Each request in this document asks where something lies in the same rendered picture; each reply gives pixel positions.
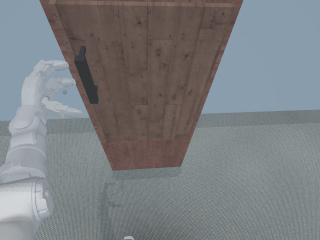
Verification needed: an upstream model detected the left robot upper arm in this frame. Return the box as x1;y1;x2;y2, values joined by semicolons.
0;176;54;240

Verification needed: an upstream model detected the handle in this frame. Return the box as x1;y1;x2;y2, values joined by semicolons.
74;46;99;104

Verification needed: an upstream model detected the cupboard door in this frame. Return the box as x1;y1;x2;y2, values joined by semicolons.
48;0;236;143

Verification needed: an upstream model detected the robot left forearm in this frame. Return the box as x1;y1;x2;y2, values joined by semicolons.
0;105;48;184

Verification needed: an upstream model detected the left robot hand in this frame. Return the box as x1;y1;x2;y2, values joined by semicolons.
21;59;83;119

